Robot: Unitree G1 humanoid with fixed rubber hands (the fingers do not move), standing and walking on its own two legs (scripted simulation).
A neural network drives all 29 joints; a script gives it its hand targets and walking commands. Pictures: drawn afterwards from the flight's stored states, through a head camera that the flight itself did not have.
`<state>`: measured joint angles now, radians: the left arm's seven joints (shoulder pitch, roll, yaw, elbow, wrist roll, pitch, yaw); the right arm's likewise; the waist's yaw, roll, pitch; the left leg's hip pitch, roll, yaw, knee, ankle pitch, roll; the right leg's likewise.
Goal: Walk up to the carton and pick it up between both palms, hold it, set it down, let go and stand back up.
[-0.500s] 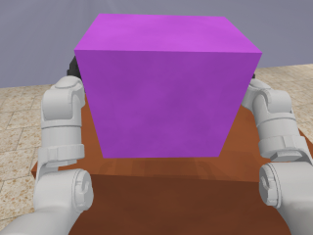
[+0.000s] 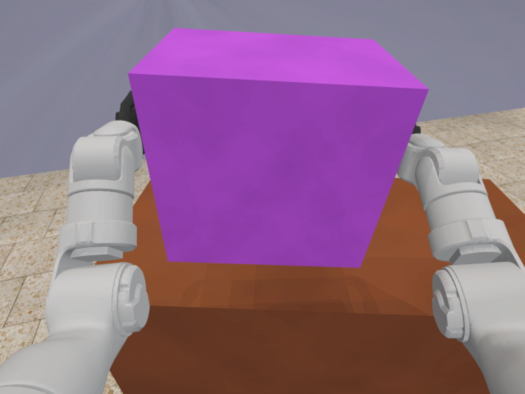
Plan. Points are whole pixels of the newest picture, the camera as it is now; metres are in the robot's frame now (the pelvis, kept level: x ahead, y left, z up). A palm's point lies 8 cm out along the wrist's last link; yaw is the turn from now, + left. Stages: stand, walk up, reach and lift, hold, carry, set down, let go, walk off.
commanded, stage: hold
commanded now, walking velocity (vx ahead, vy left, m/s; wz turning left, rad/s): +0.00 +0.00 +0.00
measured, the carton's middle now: (269, 151) +0.39 +0.00 +0.25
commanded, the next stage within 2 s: set down in 1.48 s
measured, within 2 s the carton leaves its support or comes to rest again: neither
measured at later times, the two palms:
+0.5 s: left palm (128, 160) +0.35 +0.21 +0.26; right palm (404, 140) +0.36 -0.19 +0.28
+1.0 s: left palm (125, 145) +0.35 +0.21 +0.28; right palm (406, 140) +0.36 -0.19 +0.28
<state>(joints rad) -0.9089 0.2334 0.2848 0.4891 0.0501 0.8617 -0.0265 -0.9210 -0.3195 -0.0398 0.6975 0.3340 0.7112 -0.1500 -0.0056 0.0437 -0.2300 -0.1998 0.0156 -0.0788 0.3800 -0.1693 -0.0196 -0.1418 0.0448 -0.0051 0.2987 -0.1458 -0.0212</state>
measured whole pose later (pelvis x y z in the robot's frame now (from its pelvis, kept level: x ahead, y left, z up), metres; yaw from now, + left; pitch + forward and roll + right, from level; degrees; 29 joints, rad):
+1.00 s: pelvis -0.02 +0.00 +0.00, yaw +0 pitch +1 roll -1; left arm -0.97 0.25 0.26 0.55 0.03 0.84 0.00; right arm -1.02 -0.33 -0.08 0.80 0.30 0.70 -0.12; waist -0.01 -0.01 -0.22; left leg -0.28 0.02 -0.08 0.40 -0.14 -0.03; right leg -0.22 0.05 0.01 0.33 -0.12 -0.02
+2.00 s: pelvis -0.01 +0.00 +0.00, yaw +1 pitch -2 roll -1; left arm -0.88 0.18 0.36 0.52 0.14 0.64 -0.04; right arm -0.92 -0.19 -0.29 0.86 0.11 0.42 -0.03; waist -0.04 -0.04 -0.13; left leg -0.19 0.00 -0.09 0.35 -0.13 -0.02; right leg -0.15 0.03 0.01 0.32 -0.14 -0.02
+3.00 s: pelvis +0.02 +0.01 +0.00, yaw +0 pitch +0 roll -1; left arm -0.70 0.10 0.30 0.53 0.05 0.44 0.02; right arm -0.67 -0.19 -0.24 0.73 0.09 0.26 0.00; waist -0.04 0.02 -0.09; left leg -0.17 0.00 -0.05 0.35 -0.18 -0.01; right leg -0.13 0.03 0.02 0.30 -0.17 -0.01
